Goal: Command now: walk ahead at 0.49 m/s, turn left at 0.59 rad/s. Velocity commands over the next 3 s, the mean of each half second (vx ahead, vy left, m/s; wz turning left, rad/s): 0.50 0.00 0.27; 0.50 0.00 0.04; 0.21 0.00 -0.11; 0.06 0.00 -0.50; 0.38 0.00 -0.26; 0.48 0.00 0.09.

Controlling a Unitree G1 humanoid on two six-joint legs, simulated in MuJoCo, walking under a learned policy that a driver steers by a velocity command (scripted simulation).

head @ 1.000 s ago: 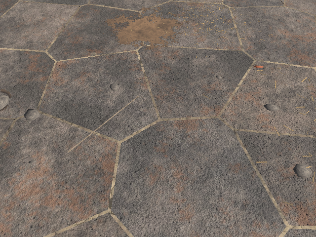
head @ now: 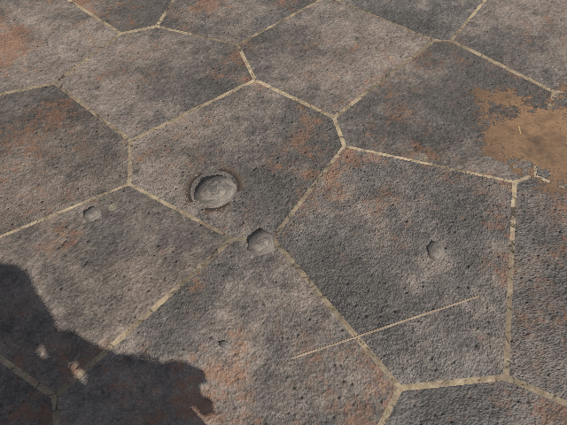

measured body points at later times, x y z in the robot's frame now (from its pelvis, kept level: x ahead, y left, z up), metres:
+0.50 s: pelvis +0.26 +0.08 +0.00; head +0.29 +0.10 +0.45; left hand +0.30 +0.36 -0.14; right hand +0.42 -0.16 -0.10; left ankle +0.30 +0.17 -0.74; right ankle +0.20 -0.09 -0.64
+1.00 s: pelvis +0.54 +0.05 -0.01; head +0.58 +0.05 +0.44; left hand +0.68 +0.33 -0.11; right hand +0.60 -0.22 -0.15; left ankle +0.36 +0.18 -0.65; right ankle +0.63 -0.02 -0.74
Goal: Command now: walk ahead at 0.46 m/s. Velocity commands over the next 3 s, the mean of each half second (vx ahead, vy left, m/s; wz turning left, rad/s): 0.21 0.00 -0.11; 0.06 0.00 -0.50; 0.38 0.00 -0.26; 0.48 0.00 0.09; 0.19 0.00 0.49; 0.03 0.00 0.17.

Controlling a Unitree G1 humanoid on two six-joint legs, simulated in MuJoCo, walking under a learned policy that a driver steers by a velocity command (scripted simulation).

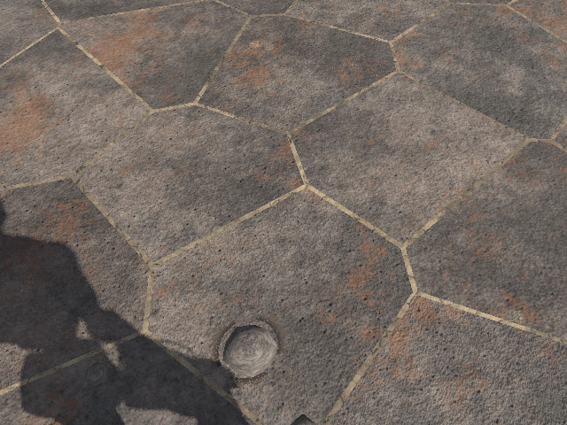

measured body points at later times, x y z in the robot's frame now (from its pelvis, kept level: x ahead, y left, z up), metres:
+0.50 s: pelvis +0.16 +0.02 +0.01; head +0.20 +0.03 +0.46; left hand +0.27 +0.29 -0.13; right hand +0.31 -0.26 -0.09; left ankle +0.26 +0.13 -0.73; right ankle +0.09 -0.09 -0.67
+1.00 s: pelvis +0.17 -0.03 +0.02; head +0.18 -0.07 +0.47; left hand +0.36 +0.21 -0.07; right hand +0.21 -0.35 -0.10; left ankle +0.25 +0.12 -0.66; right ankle +0.15 -0.11 -0.73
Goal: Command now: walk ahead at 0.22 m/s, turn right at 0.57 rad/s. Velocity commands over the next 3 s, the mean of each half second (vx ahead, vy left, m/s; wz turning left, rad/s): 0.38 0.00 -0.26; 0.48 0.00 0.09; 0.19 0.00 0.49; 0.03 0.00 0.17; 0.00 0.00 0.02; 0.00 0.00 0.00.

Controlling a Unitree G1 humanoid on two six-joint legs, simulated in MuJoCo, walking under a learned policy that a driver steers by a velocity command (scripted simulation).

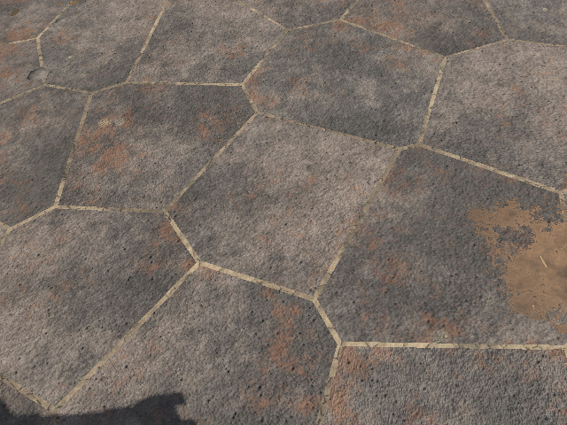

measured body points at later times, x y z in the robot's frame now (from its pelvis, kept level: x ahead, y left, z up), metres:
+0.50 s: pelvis +0.15 +0.03 +0.00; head +0.18 +0.05 +0.45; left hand +0.35 +0.27 -0.11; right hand +0.12 -0.24 -0.13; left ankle +0.09 +0.15 -0.75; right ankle +0.24 -0.14 -0.69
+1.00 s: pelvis +0.42 -0.06 +0.00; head +0.44 -0.06 +0.45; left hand +0.48 +0.22 -0.12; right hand +0.55 -0.34 -0.11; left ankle +0.57 +0.12 -0.67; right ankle +0.38 -0.14 -0.75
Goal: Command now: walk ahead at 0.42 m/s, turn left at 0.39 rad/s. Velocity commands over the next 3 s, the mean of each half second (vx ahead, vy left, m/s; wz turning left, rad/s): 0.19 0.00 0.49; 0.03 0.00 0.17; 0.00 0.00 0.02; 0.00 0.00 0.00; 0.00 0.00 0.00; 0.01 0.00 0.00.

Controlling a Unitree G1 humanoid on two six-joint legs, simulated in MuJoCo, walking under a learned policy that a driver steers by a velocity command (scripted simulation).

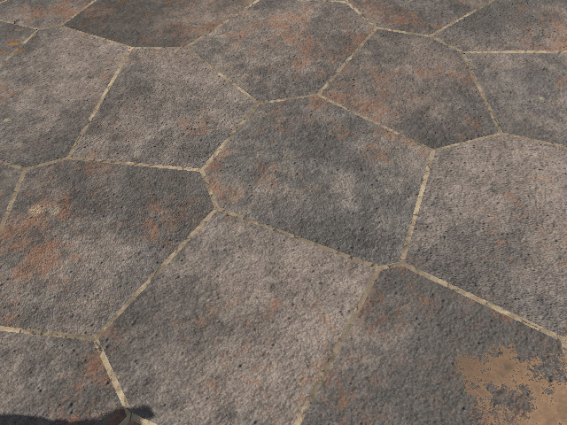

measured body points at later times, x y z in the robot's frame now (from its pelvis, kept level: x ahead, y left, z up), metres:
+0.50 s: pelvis +0.19 +0.04 -0.01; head +0.23 +0.07 +0.43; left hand +0.27 +0.35 -0.12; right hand +0.41 -0.20 -0.10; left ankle +0.25 +0.13 -0.75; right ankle +0.28 -0.13 -0.69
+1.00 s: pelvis +0.26 +0.01 -0.01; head +0.27 +0.01 +0.43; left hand +0.30 +0.29 -0.12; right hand +0.48 -0.19 -0.12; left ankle +0.24 +0.13 -0.75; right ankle +0.29 -0.11 -0.75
